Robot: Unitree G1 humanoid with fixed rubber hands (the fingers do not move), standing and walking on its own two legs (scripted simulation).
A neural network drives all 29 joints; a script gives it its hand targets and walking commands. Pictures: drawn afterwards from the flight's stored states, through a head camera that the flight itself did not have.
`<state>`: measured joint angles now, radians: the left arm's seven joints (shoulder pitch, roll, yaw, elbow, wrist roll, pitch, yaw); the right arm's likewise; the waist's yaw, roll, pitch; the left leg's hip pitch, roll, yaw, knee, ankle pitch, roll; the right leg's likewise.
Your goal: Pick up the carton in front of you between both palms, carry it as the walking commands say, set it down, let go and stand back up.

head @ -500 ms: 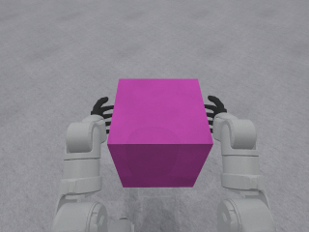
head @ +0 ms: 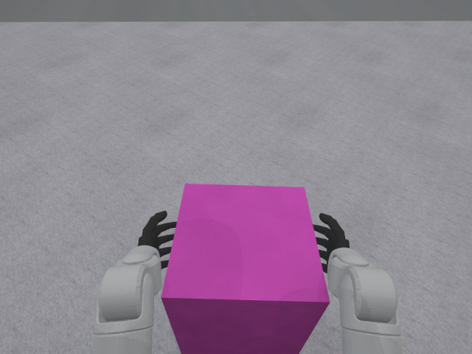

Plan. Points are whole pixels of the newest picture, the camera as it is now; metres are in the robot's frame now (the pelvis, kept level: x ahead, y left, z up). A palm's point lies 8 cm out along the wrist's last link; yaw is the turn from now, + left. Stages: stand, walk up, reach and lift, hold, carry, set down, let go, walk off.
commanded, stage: carry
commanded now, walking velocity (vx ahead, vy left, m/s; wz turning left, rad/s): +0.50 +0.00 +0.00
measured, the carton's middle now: (241, 273) +0.26 +0.00 -0.01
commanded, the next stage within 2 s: none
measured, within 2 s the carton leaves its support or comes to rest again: neither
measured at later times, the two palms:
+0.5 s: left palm (189, 126) +0.56 +0.11 +0.08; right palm (314, 124) +0.59 -0.18 +0.07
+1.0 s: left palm (184, 71) +0.89 +0.17 +0.05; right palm (278, 71) +0.89 -0.13 +0.06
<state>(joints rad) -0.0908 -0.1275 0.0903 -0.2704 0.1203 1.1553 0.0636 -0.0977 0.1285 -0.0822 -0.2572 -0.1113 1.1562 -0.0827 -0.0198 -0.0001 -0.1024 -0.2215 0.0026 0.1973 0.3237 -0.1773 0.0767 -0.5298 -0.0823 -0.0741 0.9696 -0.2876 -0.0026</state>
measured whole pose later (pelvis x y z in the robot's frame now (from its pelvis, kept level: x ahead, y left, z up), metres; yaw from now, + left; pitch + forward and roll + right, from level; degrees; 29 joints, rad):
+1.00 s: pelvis +0.64 +0.02 +0.00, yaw +0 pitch +4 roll -2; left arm -0.10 -0.13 0.08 -0.30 0.13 1.16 0.07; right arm -0.10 0.13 -0.09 -0.29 -0.11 1.15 -0.08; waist -0.02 -0.01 -0.06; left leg -0.26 0.05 0.22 0.34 -0.17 0.07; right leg -0.52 -0.09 -0.08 1.04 -0.28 0.00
